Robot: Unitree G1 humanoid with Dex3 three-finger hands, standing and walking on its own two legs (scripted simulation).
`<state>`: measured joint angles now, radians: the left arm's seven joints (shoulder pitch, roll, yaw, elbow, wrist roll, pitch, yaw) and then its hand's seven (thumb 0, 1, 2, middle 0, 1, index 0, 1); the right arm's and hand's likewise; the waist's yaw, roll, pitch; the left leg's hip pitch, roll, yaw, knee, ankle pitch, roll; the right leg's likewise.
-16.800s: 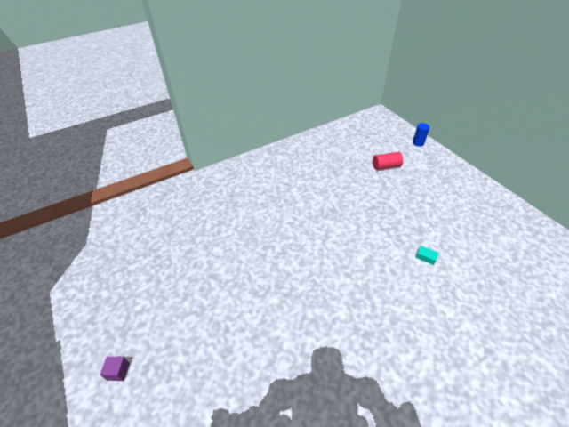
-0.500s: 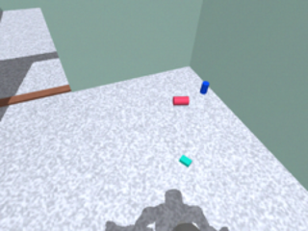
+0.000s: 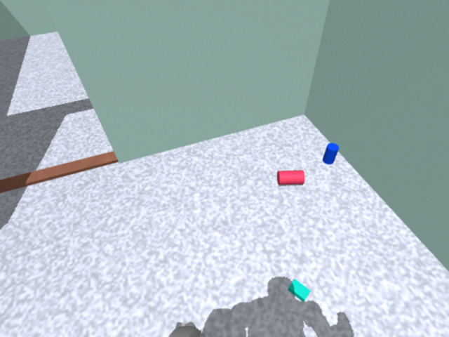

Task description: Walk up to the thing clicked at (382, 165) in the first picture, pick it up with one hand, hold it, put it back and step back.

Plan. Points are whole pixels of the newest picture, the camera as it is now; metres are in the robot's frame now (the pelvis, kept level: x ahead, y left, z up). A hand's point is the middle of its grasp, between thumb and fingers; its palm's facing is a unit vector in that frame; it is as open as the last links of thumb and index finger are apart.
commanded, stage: walk up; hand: right
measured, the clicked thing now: (290, 177) +1.07 -0.32 -0.73
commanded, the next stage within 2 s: none
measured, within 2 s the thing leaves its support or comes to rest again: neither
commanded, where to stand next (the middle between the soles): +0.68 -0.06 m, yaw -1 degrees
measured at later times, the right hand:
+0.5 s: hand (367, 307) +0.22 -0.25 -0.13, palm faces +0.06 +0.92 -0.39, open 7.4 cm
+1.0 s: hand (355, 212) +0.45 -0.30 -0.14, palm faces -0.04 +0.93 -0.36, open 7.4 cm
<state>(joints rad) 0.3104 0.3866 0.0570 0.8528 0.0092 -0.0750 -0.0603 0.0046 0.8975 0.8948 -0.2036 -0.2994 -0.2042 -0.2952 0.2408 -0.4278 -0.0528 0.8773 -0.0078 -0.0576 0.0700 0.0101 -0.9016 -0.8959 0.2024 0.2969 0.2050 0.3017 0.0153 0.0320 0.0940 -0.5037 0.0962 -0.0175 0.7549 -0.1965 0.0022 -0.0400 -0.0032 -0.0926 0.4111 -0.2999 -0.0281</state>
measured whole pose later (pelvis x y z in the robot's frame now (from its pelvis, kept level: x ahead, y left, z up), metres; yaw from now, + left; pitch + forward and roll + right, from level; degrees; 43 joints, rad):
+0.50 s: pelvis +0.22 +0.03 +0.00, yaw -4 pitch -3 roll +2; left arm 0.26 0.42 0.07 0.86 0.02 -0.02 -0.09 0.01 0.90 0.90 -0.20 -0.30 -0.20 -0.29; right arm 0.35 -0.39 -0.05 0.86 -0.02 -0.10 0.04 0.01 -0.90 -0.90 0.21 0.30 0.21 0.30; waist -0.04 -0.06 0.09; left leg -0.09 0.01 0.13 0.43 -0.29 0.01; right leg -0.50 -0.07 0.04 0.73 -0.19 0.00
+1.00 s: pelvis +0.39 -0.03 +0.00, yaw -2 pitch -4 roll -1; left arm 0.34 0.39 0.05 0.82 0.01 -0.07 -0.05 0.01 0.90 0.89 -0.20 -0.30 -0.21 -0.30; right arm 0.28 -0.41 -0.04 0.88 -0.01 -0.04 0.06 0.01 -0.90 -0.90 0.20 0.30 0.20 0.30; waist 0.02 0.01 0.10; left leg -0.46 0.08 0.01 0.71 -0.20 0.01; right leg -0.09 0.00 -0.12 0.47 -0.31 -0.04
